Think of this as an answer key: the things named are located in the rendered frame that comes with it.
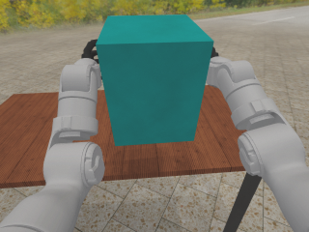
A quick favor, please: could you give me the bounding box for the left robot forearm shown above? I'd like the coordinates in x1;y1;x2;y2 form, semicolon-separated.
42;58;102;180

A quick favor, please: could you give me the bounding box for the right robot forearm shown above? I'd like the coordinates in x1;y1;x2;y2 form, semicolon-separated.
206;56;306;161

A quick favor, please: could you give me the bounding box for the robot right hand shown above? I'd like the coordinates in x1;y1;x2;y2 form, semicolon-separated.
211;47;219;58

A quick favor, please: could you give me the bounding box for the robot left hand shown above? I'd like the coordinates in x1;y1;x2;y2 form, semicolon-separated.
81;39;102;80

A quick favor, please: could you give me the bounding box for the robot right upper arm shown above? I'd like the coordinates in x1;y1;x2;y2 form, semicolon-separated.
238;122;309;232

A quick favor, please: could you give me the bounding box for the carton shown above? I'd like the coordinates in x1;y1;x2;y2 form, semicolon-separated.
96;14;214;146

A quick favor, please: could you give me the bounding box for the table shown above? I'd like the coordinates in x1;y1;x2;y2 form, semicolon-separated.
0;85;262;232

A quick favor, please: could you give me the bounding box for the robot left upper arm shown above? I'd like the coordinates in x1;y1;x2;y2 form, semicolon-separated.
0;141;105;232

